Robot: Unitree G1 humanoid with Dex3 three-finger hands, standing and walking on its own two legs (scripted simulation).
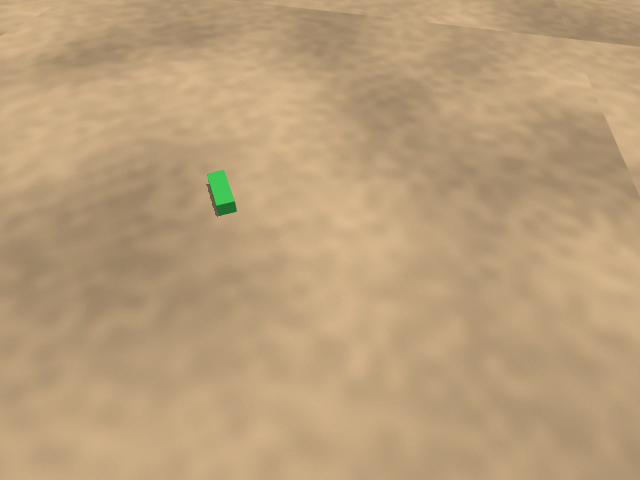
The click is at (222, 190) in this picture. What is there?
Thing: lying carton
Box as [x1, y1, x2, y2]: [207, 170, 236, 215]
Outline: 223,170 207,173 219,215 236,211 234,200
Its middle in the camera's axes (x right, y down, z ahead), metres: -0.46 -0.22 +1.77
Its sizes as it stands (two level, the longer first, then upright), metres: 0.223 0.080 0.064
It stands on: the floor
